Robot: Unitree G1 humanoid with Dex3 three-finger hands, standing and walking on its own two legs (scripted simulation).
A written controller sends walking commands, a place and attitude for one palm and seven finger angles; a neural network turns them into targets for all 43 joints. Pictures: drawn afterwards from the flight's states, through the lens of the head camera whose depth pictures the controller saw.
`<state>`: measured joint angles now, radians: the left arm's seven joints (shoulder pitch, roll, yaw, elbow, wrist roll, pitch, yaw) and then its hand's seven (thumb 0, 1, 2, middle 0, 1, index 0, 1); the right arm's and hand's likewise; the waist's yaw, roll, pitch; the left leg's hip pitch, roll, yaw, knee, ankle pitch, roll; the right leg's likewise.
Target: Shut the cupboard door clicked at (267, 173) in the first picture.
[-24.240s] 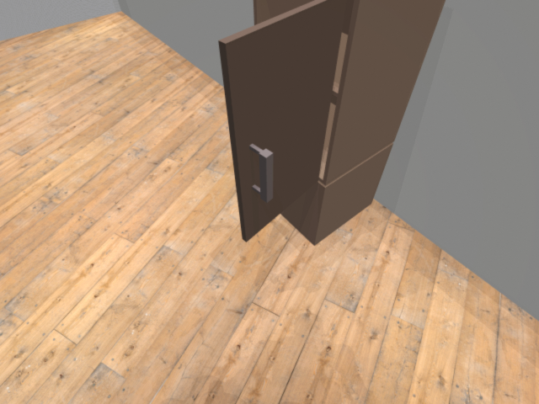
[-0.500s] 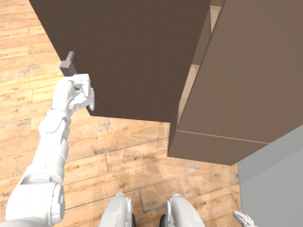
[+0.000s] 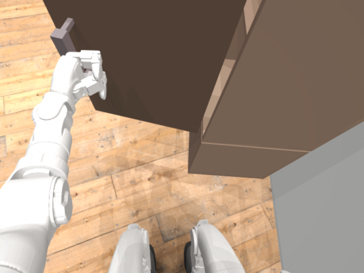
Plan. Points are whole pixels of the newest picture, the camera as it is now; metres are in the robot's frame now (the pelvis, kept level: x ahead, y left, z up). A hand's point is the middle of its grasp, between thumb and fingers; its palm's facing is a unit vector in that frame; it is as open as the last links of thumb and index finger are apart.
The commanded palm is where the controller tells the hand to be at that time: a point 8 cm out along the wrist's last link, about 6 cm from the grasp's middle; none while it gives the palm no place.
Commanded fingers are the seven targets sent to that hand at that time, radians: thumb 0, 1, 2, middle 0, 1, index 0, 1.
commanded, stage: push the door shut along its arc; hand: left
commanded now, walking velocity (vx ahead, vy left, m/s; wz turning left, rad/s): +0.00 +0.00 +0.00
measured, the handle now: (76, 56) +0.58 +0.19 +0.05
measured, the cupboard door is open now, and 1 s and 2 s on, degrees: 81 67 62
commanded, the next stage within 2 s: pull the fist back off the door in 0.90 s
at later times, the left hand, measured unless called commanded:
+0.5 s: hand (122, 62) +0.55 +0.09 +0.06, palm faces -0.36 -0.93 -0.04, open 3.0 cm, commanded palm +0.56 +0.12 +0.06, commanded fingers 0.00 0.90 0.90 -1.30 -1.50 -1.30 -1.50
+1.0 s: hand (134, 53) +0.57 +0.07 +0.07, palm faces -0.44 -0.90 -0.04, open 3.6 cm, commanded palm +0.60 +0.08 +0.06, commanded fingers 0.00 0.90 0.90 -1.30 -1.50 -1.30 -1.50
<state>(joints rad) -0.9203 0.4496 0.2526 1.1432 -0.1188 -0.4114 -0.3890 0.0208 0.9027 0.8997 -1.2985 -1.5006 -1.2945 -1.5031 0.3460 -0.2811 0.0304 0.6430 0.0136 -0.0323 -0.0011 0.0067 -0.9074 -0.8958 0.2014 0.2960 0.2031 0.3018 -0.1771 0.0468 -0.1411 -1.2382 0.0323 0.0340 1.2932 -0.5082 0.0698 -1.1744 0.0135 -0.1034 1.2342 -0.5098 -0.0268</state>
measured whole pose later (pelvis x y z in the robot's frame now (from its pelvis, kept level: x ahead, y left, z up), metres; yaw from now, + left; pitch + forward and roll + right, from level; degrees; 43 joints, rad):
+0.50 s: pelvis +0.01 +0.00 -0.01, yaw -1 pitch +29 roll -4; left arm -1.10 0.51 0.25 1.21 -0.06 -0.32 -0.43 0.00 0.90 0.93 -1.30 -1.50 -1.29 -1.50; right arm 0.39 -0.27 0.04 0.65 -0.01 -0.02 0.01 0.00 -0.91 -0.90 0.20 0.30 0.20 0.30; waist -0.23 0.07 -0.13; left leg -1.30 0.05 0.03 1.33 -0.53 0.06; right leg -1.24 0.03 -0.10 1.26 -0.53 -0.03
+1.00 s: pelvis +0.00 -0.02 -0.03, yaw -1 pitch +32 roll -5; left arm -1.32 0.58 0.16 1.29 -0.05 -0.21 -0.47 0.05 1.02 1.00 -1.30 -1.50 -1.30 -1.50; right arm 0.33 -0.28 0.04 0.71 -0.02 -0.11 -0.02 0.00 -0.91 -0.90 0.20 0.30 0.20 0.30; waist -0.26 0.06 -0.13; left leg -1.42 0.06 0.00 1.40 -0.53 0.05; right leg -1.35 0.04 -0.14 1.33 -0.54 -0.06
